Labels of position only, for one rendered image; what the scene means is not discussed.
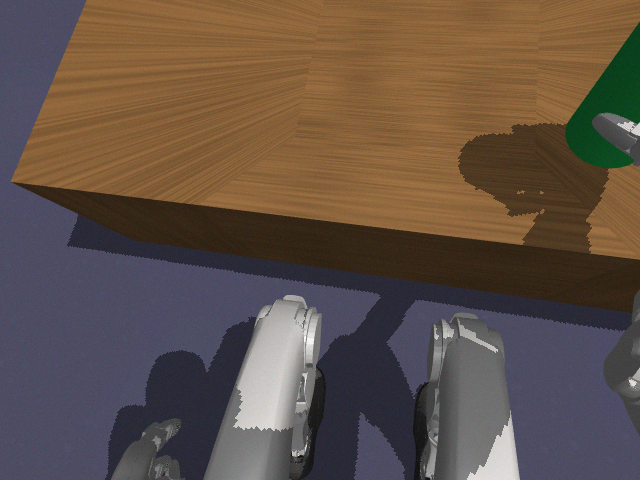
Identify right robot hand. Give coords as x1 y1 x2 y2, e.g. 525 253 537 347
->
592 113 640 167

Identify left robot foot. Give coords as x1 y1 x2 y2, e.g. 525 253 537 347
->
289 366 326 480

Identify right robot arm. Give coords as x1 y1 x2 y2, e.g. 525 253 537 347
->
603 290 640 436

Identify right robot foot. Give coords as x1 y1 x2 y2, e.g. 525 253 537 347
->
413 382 430 480

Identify left robot hand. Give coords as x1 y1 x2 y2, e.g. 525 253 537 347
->
111 418 185 480

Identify bottle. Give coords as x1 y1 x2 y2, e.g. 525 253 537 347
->
565 22 640 168

